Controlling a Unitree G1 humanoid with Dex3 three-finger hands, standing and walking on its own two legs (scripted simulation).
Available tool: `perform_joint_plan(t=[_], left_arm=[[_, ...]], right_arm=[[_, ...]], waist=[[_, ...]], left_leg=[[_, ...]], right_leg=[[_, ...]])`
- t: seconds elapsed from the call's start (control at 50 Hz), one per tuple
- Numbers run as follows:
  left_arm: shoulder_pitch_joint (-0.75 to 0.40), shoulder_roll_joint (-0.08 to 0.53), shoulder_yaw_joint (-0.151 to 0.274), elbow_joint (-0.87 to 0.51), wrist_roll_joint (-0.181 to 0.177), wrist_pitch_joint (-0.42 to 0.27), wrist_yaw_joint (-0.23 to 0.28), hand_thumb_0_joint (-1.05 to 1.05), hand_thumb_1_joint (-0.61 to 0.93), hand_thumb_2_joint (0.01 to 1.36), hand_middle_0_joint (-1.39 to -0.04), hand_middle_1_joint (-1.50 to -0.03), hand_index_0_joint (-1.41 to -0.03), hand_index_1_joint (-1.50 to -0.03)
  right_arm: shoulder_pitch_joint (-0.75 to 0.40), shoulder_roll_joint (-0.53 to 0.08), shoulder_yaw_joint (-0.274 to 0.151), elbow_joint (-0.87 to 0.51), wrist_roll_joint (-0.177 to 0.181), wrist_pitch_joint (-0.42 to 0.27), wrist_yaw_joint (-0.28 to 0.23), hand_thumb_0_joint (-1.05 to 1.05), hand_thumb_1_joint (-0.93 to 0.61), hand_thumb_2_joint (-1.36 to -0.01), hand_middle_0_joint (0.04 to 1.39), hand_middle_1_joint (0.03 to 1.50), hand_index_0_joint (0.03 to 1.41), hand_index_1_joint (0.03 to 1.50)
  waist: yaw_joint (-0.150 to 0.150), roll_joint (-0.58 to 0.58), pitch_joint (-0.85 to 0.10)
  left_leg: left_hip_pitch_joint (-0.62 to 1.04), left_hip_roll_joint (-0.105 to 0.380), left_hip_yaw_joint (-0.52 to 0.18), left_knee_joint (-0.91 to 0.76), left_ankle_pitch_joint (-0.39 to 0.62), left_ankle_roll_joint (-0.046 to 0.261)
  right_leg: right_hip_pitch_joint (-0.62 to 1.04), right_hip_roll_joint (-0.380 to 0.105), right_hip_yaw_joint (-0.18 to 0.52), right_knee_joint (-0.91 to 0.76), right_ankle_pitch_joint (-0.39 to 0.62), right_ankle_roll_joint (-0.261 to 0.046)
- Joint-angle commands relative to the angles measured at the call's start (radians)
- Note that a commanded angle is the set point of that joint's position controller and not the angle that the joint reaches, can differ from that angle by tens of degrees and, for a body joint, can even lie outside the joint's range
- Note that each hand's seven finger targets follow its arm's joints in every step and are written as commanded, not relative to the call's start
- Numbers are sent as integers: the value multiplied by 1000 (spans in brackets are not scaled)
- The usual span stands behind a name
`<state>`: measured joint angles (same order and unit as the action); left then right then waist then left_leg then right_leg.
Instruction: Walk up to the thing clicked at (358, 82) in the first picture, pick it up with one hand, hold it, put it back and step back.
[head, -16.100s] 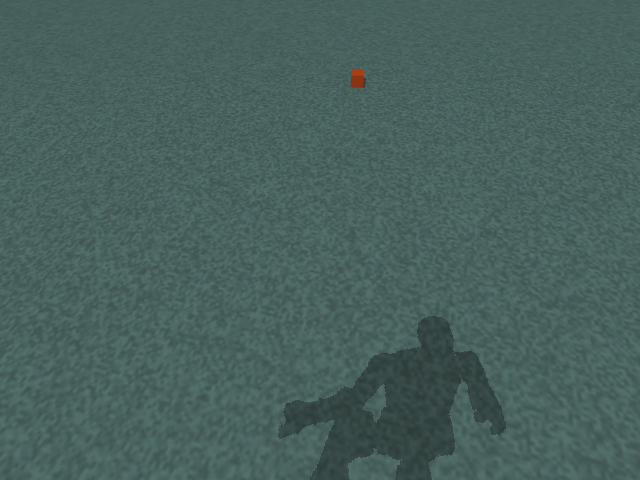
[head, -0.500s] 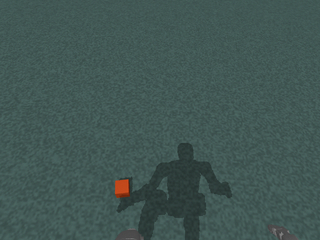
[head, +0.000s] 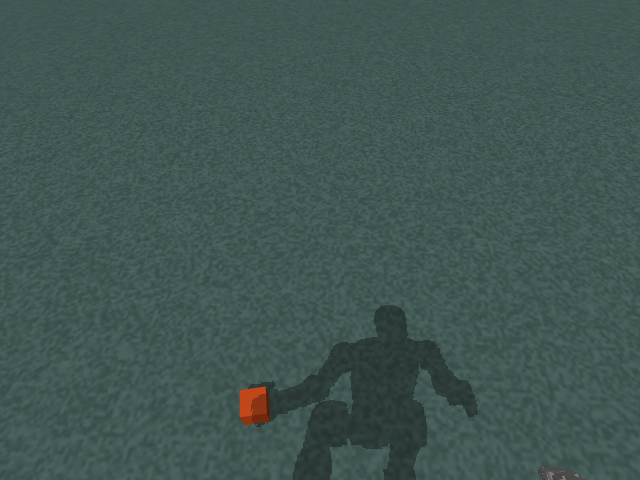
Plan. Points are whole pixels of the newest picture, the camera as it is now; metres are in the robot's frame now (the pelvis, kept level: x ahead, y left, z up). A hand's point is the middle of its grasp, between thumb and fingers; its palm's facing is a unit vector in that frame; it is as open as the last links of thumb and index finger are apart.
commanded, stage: walk up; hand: left
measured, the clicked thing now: (255, 405) +0.44 +0.24 -0.74
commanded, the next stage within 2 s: none
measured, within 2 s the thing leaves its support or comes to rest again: neither
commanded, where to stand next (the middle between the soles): +0.05 -0.02 m, yaw +1 degrees
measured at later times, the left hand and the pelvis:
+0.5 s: hand out of the picture +0.08 +0.26 -0.16, palm faces -0.02 -0.95 -0.32, open 7.3 cm; pelvis +0.00 +0.01 +0.00, yaw +0 degrees
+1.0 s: hand out of the picture +0.00 +0.24 -0.17, palm faces -0.01 -0.91 -0.42, open 7.3 cm; pelvis -0.06 -0.04 -0.02, yaw +0 degrees
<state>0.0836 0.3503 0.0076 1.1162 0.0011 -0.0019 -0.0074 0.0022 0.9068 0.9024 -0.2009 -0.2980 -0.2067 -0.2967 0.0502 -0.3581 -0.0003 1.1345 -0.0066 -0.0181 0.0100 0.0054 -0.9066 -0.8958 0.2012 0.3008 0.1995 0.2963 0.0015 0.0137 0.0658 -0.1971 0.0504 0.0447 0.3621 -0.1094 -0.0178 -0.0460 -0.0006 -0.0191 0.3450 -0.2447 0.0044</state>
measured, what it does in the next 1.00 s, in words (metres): lifts its right foot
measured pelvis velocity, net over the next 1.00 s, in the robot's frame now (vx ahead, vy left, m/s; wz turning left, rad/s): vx -0.06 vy -0.04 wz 0.00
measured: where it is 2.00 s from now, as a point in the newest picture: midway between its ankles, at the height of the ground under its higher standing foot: outside the picture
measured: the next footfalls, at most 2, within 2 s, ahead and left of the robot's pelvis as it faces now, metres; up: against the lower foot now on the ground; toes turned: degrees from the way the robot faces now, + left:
left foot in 1.38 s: +0.02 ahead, +0.12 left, +0.00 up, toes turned +4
right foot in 1.66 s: +0.04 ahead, -0.13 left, +0.00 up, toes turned +3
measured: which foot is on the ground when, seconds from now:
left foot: down 0.00-0.96, up 0.98-1.00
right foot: down 0.00-1.00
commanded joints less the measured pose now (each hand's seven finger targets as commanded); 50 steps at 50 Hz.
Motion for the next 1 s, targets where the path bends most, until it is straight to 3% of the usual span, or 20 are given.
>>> perform_joint_plan(t=[0.0,0.22,0.32,0.62,0.64,0.68,0.72,0.74,0.76,0.78,0.8,0.84,0.88,0.9,0.92,0.94,0.96,0.98], left_arm=[[-30,221,45,-39,0,-18,9,0,900,900,-200,-300,-200,-300],[-44,211,48,-23,6,-10,2,0,900,900,-200,-300,-200,-300],[-26,207,48,-20,5,-14,4,0,900,900,-200,-300,-200,-300],[-10,202,45,-9,7,-10,9,0,900,900,-200,-300,-200,-300],[-17,264,74,-38,-1,13,11,0,900,900,-200,-300,-200,-300],[14,234,74,-75,-6,26,16,0,900,900,-200,-300,-200,-300],[40,209,75,-111,-5,41,14,0,900,900,-200,-300,-200,-300],[55,200,79,-124,-1,53,12,0,900,900,-200,-300,-200,-300],[63,202,86,-139,3,66,8,0,900,900,-200,-300,-200,-300],[89,198,90,-154,5,76,5,0,900,900,-200,-300,-200,-300],[94,199,95,-157,5,79,2,0,900,900,-200,-300,-200,-300],[136,184,96,-156,1,71,-2,0,900,900,-200,-300,-200,-300],[241,181,100,-118,14,43,-1,0,900,900,-200,-300,-200,-300],[239,196,105,-110,24,29,6,0,900,900,-200,-300,-200,-300],[183,282,129,-148,46,12,16,0,900,900,-200,-300,-200,-300],[81,403,149,-202,54,3,24,0,900,900,-200,-300,-200,-300],[32,425,146,-233,59,-4,27,0,900,900,-200,-300,-200,-300],[-5,354,138,-236,48,-15,33,0,900,900,-200,-300,-200,-300]], right_arm=[[-56,-202,-32,-52,3,-23,-14,0,-900,-900,200,300,200,300],[-24,-210,-36,-30,-3,-28,-17,0,-900,-900,200,300,200,300],[-20,-205,-35,-33,-1,-30,-17,0,-900,-900,200,300,200,300],[-36,-201,-42,-33,-1,-22,-19,0,-900,-900,200,300,200,300],[-27,-268,-66,-46,6,-6,-25,0,-900,-900,200,300,200,300],[10,-263,-75,-64,18,4,-31,0,-900,-900,200,300,200,300],[11,-294,-97,-100,17,13,-35,0,-900,-900,200,300,200,300],[2,-303,-106,-122,12,17,-37,0,-900,-900,200,300,200,300],[-10,-310,-111,-146,3,20,-41,0,-900,-900,200,300,200,300],[-32,-314,-119,-173,-9,22,-45,0,-900,-900,200,300,200,300],[-49,-311,-120,-195,-18,25,-47,0,-900,-900,200,300,200,300],[-72,-285,-114,-217,-35,28,-45,0,-900,-900,200,300,200,300],[-117,-270,-109,-235,-25,41,-30,0,-900,-900,200,300,200,300],[-101,-235,-100,-235,-23,54,-24,0,-900,-900,200,300,200,300],[-34,-162,-77,-241,-18,60,-16,0,-900,-900,200,300,200,300],[-45,-164,-83,-249,-18,69,-18,0,-900,-900,200,300,200,300],[-44,-221,-104,-251,-18,73,-21,0,-900,-900,200,300,200,300],[-21,-233,-113,-235,-13,71,-15,0,-900,-900,200,300,200,300]], waist=[[5,-22,-102],[-8,5,-86],[-6,-10,-114],[-9,-12,-103],[-16,-26,9],[-19,18,-96],[-22,102,-188],[-22,152,-209],[-21,188,-205],[-9,188,-202],[-1,150,-192],[22,130,-173],[75,120,-182],[70,45,-125],[41,-192,-61],[33,-220,0],[36,-201,42],[-1,-103,56]], left_leg=[[124,91,-96,-43,111,32],[62,98,-133,-109,-32,32],[109,97,-117,-71,75,37],[121,98,-117,-71,104,38],[47,101,-128,12,366,48],[93,136,-131,42,519,78],[110,215,-213,5,507,152],[92,267,-266,-19,456,199],[33,312,-311,-49,375,250],[-15,331,-313,-57,262,274],[-40,311,-279,-29,223,272],[-73,240,-225,14,81,222],[-78,177,-171,119,-26,157],[-163,116,-135,209,-118,126],[-314,-16,-74,358,-305,63],[-299,-108,-164,519,-458,14],[-231,-81,-250,640,-453,16],[-251,-84,-273,698,-377,20]], right_leg=[[-76,-129,91,-106,154,-25],[-58,-118,89,-112,63,-31],[-63,-122,86,-114,116,-25],[-79,-119,73,-110,128,-18],[-159,-106,64,10,312,-22],[-131,-83,24,97,320,-25],[-141,-23,3,269,136,-30],[-160,2,-2,374,-70,-32],[-181,7,34,516,-302,-37],[-196,-14,74,602,-355,-46],[-211,-19,100,622,-362,-53],[-210,-26,74,497,-290,-52],[-123,-29,12,171,-90,-40],[-91,-35,59,45,-79,-28],[-110,-205,350,-117,-172,-53],[-343,-399,551,-189,-261,-178],[-448,-429,582,-175,-242,-253],[-393,-363,457,-111,-72,-224]])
